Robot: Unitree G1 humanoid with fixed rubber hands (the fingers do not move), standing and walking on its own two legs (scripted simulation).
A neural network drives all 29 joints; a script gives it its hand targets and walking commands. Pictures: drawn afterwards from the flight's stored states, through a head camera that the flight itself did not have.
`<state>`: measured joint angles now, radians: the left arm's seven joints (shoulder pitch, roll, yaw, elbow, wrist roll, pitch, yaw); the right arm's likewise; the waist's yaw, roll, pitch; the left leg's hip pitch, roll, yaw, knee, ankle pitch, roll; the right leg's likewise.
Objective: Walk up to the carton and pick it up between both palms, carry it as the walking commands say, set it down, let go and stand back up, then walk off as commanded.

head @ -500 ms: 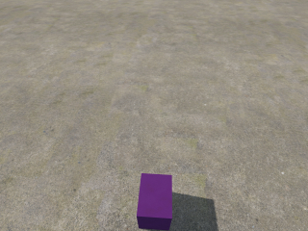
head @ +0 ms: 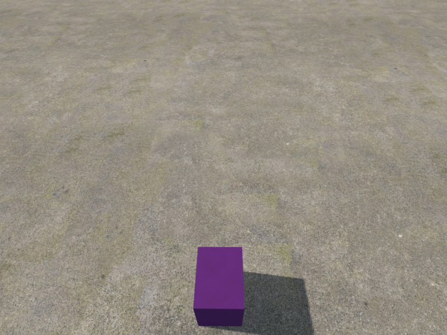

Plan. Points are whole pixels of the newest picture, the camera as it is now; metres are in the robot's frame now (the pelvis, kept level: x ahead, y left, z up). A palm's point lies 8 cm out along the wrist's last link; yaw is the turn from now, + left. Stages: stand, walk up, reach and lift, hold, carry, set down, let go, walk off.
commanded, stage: walk up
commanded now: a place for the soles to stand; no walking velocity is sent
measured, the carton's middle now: (220, 286) +0.45 +0.04 -0.66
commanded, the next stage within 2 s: none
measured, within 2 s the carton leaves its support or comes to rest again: neither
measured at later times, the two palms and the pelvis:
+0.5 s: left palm out of the picture +0.05 +0.29 -0.13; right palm out of the picture +0.00 -0.24 -0.14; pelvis +0.00 +0.03 -0.01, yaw -5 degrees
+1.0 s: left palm out of the picture +0.07 +0.29 -0.13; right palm out of the picture +0.00 -0.25 -0.14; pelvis -0.01 +0.04 -0.02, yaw -9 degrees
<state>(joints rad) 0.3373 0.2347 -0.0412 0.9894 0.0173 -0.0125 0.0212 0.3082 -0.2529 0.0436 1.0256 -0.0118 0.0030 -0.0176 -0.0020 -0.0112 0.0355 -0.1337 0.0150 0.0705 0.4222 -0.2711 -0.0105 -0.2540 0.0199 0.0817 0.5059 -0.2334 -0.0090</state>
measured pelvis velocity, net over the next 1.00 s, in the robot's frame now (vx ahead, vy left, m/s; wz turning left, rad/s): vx -0.01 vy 0.04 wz -0.15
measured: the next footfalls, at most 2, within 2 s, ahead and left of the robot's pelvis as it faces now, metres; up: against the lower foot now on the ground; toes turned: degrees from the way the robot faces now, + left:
none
